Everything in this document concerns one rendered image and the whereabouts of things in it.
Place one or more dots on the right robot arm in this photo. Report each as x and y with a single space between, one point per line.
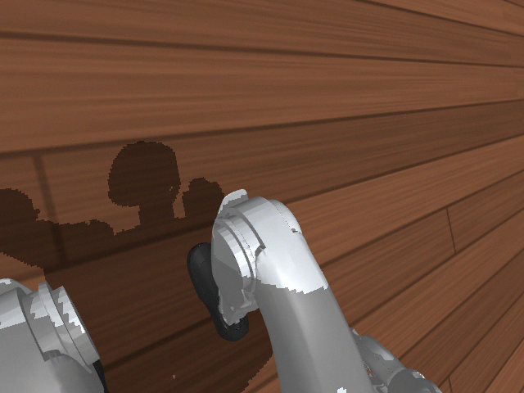
411 381

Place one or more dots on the right robot hand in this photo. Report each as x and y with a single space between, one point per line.
381 363

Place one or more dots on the right robot foot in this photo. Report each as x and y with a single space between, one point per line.
200 271

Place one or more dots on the left robot foot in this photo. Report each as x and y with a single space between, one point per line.
100 372

